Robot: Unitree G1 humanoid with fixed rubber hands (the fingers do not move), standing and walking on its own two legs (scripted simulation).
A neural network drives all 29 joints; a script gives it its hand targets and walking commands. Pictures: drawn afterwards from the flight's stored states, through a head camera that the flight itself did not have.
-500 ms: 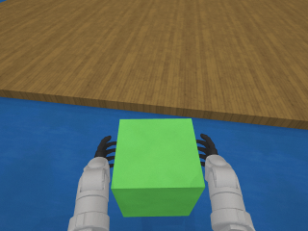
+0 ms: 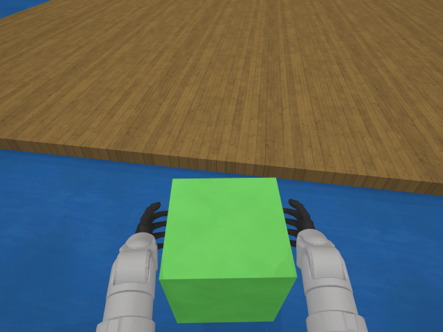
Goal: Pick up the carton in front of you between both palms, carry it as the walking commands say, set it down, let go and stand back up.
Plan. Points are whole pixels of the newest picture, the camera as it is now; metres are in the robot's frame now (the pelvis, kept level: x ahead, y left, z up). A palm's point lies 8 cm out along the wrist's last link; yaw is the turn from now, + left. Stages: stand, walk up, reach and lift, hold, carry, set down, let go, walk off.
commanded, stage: reach and lift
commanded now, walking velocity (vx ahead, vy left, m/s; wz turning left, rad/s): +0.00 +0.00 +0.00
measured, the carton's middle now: (224, 252) +0.30 +0.00 -0.04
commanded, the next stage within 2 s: hold in 0.02 s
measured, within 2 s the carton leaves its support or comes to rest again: neither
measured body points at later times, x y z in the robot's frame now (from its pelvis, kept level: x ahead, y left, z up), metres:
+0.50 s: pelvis -0.01 +0.00 +0.00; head -0.06 +0.00 +0.45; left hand +0.29 +0.15 +0.04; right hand +0.29 -0.15 +0.04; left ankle +0.01 +0.13 -0.75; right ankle +0.00 -0.13 -0.75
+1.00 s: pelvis +0.00 +0.00 +0.00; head -0.05 +0.00 +0.45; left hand +0.29 +0.15 +0.04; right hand +0.29 -0.15 +0.04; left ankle +0.01 +0.13 -0.75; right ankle +0.00 -0.13 -0.75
